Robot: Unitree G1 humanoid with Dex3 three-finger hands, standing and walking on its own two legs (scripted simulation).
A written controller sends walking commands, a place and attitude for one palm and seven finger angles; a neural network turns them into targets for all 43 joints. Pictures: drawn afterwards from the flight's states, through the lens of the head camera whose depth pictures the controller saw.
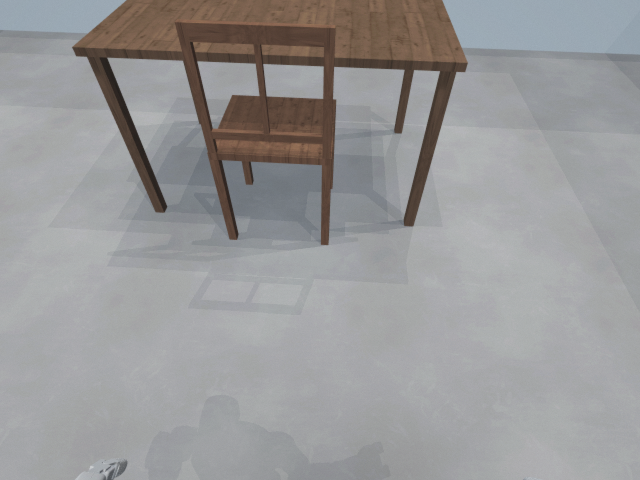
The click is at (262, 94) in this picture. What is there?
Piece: chair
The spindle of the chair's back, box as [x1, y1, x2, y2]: [253, 44, 269, 133]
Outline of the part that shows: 253,44 264,133 269,133 260,45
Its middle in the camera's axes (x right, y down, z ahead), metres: -0.17 -0.43 +1.14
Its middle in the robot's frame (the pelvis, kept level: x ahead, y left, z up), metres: +1.12 +0.24 -0.10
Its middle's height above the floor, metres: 0.67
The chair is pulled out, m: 0.00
